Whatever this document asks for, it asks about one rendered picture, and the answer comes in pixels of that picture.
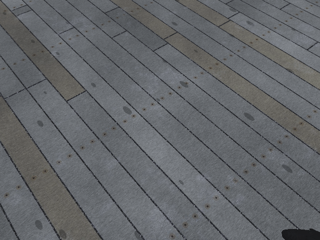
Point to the robot right hand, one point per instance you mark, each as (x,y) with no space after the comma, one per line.
(300,234)

